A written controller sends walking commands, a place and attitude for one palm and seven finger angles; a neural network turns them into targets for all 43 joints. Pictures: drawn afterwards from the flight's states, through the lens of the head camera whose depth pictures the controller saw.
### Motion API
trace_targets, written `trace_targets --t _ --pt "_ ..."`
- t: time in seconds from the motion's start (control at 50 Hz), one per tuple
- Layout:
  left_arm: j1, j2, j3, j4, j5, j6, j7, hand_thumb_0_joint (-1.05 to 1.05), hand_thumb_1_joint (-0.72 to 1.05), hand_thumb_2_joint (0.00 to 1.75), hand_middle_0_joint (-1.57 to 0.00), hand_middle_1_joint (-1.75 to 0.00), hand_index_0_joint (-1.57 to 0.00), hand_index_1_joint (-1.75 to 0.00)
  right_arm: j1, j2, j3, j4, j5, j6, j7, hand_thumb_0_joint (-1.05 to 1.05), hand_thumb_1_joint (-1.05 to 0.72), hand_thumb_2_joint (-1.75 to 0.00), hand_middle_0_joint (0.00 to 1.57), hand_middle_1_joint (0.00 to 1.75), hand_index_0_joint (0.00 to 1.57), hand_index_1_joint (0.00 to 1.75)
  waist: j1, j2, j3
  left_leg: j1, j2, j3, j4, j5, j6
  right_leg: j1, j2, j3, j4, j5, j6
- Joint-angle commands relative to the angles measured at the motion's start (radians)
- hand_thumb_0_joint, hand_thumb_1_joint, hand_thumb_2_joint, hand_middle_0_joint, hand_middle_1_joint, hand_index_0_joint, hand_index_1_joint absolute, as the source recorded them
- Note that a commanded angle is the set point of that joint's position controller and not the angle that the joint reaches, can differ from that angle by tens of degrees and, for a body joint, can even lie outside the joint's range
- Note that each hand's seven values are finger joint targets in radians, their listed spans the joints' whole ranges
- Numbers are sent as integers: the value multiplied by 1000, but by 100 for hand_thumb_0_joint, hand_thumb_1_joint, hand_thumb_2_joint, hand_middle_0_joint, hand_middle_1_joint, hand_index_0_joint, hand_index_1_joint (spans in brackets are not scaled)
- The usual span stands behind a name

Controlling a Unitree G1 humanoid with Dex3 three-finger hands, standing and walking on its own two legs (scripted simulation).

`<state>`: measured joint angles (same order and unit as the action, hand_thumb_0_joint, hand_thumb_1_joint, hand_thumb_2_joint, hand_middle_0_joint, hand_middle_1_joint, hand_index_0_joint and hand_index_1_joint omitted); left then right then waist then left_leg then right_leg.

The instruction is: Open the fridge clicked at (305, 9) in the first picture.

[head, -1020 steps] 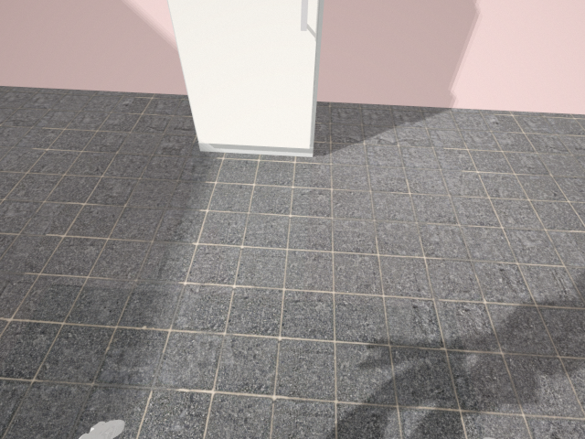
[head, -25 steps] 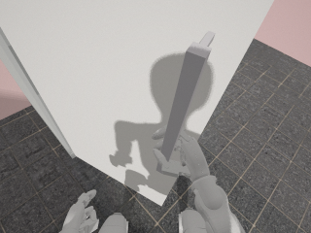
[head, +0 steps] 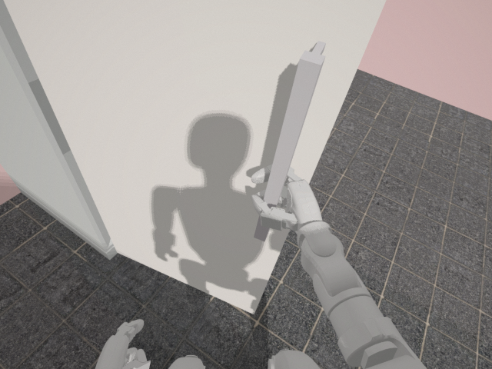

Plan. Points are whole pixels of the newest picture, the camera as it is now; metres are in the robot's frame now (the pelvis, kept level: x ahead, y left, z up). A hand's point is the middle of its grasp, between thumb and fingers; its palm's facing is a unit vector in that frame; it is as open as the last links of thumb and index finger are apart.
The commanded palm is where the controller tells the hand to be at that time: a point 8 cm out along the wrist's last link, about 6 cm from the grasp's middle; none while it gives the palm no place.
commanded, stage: stop walking and hold the door back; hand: right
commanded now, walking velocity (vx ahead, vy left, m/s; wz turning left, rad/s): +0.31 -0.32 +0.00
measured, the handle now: (283, 164) +0.40 -0.02 +0.14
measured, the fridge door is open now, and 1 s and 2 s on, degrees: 79 71 65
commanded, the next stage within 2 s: loosen the grip on the handle in 0.74 s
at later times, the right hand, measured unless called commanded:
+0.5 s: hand (271, 196) +0.38 -0.01 +0.08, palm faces -0.29 +0.95 -0.14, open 6.0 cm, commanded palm +0.41 -0.07 +0.06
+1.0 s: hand (279, 176) +0.43 -0.03 +0.08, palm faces -0.26 +0.96 -0.09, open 6.4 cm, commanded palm +0.40 -0.08 +0.07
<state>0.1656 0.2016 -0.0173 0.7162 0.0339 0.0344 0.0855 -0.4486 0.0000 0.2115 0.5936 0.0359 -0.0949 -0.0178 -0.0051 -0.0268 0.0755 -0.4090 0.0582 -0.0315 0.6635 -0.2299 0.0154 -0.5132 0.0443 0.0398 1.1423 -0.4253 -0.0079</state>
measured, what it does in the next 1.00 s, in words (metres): steps on the spot: right foot, then left foot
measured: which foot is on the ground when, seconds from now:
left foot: down 0.00-0.26, up 0.28-0.52, down 0.54-1.00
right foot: up 0.00-0.24, down 0.26-0.56, up 0.58-0.86, down 0.88-1.00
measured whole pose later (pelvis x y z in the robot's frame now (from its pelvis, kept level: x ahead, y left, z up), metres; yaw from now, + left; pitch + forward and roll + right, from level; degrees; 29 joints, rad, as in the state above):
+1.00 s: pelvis -0.01 -0.02 +0.00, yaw +4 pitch +3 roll -2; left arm 0.24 0.26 0.00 0.67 -0.02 -0.15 0.00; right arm -0.84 -0.13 -0.03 1.11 0.01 -0.11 0.00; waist 0.10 0.08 -0.03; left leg -0.48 0.10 0.05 0.64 -0.22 -0.01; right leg -0.37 -0.01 -0.10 0.61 -0.30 0.00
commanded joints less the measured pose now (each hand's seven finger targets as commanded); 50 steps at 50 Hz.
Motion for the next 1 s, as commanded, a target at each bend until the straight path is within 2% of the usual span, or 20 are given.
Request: trace_targets --t 0.0,0.06,0.18,0.22,0.24,0.28,0.34,0.44,0.48,0.5,0.52,0.54,0.58,0.68,0.8,0.82,0.84,0.88,0.92,0.98 --pt "-13 68 39 -102 -14 -46 11 0 90 90 -20 -30 -20 -30 -484 -213 -189 -127 2 -96 -35 0 -90 -90 45 140 45 140 25 371 -321 249 220 -277 -413 -580 10 -101 2 -5 115 64 30" --pt "-13 100 63 -99 -14 -43 3 0 90 90 -20 -30 -20 -30 -532 -261 -243 -90 8 -110 -41 0 -90 -90 45 140 45 140 22 406 -372 364 208 -163 -372 -285 4 7 15 -73 -59 -1 21" --pt "88 94 43 -64 -29 -71 28 0 90 90 -20 -30 -20 -30 -606 -255 -265 109 2 -122 -17 0 -90 -90 45 140 45 140 24 305 -289 40 113 -66 -416 -502 -9 431 51 -287 -644 -100 -19" --pt "150 136 39 -71 -20 -86 24 0 90 90 -20 -30 -20 -30 -703 -195 -225 83 17 -160 18 0 -90 -90 45 140 45 140 59 -5 -289 -134 8 14 -81 -402 -34 581 -74 -83 -862 -226 -58" --pt "135 177 39 -81 -22 -99 22 0 90 90 -20 -30 -20 -30 -791 -157 -203 63 34 -180 24 0 -90 -90 45 140 45 140 56 -280 -226 -370 -100 159 252 -287 -70 643 -344 295 -977 -291 -147" --pt "43 133 28 -70 -25 -113 25 0 90 90 -20 -30 -20 -30 -935 -178 -199 49 47 -195 21 0 -90 -90 45 140 45 140 -6 -50 -224 -422 14 18 487 -131 -48 587 -486 433 -983 -6 -254" --pt "121 199 62 -43 -49 -86 29 0 90 90 -20 -30 -20 -30 -823 -245 -232 213 10 -152 0 0 -90 -90 45 140 45 140 10 90 -220 -259 32 19 365 -71 -32 446 -402 263 -899 17 -232" --pt "151 188 33 -7 -56 -124 44 0 90 90 -20 -30 -20 -30 -871 -201 -194 204 17 -141 14 0 -90 -90 45 140 45 140 8 -113 -251 27 -44 163 -52 -32 -23 456 -306 -32 -736 320 -132" --pt "155 191 36 -4 -62 -138 36 0 90 90 -20 -30 -20 -30 -852 -239 -210 205 9 -144 9 0 -90 -90 45 140 45 140 7 -72 -286 266 -47 145 -180 10 -10 341 -258 -92 -590 390 -84" --pt "148 174 41 -12 -67 -143 28 0 90 90 -20 -30 -20 -30 -844 -244 -209 197 4 -144 1 0 -90 -90 45 140 45 140 6 42 -332 462 45 14 -207 22 32 180 -224 -126 -444 369 -55" --pt "156 147 55 -25 -65 -137 28 0 90 90 -20 -30 -20 -30 -829 -320 -266 185 -7 -140 -15 0 -90 -90 45 140 45 140 7 290 -393 602 259 -299 -273 128 131 -11 -101 -187 -205 87 -2" --pt "144 174 79 -49 -68 -143 29 0 90 90 -20 -30 -20 -30 -738 -372 -320 186 -4 -115 -23 0 -90 -90 45 140 45 140 -27 320 -382 537 383 -440 -352 215 207 -52 -52 -71 -6 -164 11" --pt "147 188 84 -22 -60 -135 21 0 90 90 -20 -30 -20 -30 -675 -361 -302 266 3 -66 -15 0 -90 -90 45 140 45 140 -11 243 -334 403 349 -332 -358 -31 155 -19 -93 16 10 -137 26" --pt "94 157 43 -28 -57 -136 22 0 90 90 -20 -30 -20 -30 -729 -378 -335 245 16 -104 -16 0 -90 -90 45 140 45 140 23 290 -312 293 241 -53 -309 98 96 116 -85 -74 -146 -9 39" --pt "62 145 34 -63 -41 -142 24 0 90 90 -20 -30 -20 -30 -750 -317 -305 159 13 -133 -18 0 -90 -90 45 140 45 140 23 195 -307 166 164 6 -222 -12 47 387 -58 -162 -628 211 36" --pt "69 146 114 -167 -30 -202 9 0 90 90 -20 -30 -20 -30 -1057 -588 -475 -16 -89 -158 -25 0 -90 -90 45 140 45 140 -15 227 -374 380 85 -48 -162 379 42 321 -93 -181 -642 254 27" --pt "80 211 60 -116 -64 -260 -22 0 90 90 -20 -30 -20 -30 -1001 -473 -375 344 -60 -74 8 0 -78 -84 45 140 45 140 122 199 -623 289 -16 44 -34 494 32 274 -20 -58 -729 470 -19" --pt "184 197 84 -73 -78 -209 -50 0 90 90 -20 -30 -20 -30 -739 -206 -256 413 -32 -27 10 0 -54 -73 45 140 45 140 101 211 -470 89 -18 115 -54 229 10 273 -44 -67 -645 391 19" --pt "147 214 63 -90 -57 -205 -81 0 90 90 -20 -30 -20 -30 -859 -294 -301 307 -9 -60 -6 0 -30 -61 45 140 45 140 87 -191 -378 -48 -10 94 -73 75 23 293 -34 -57 -647 223 37" --pt "144 212 67 -130 -51 -202 -113 0 90 90 -20 -30 -20 -30 -811 -235 -283 298 -28 -102 -33 0 7 -43 45 140 45 140 92 -76 -362 -54 -21 94 -65 64 34 251 -49 -21 -638 222 28"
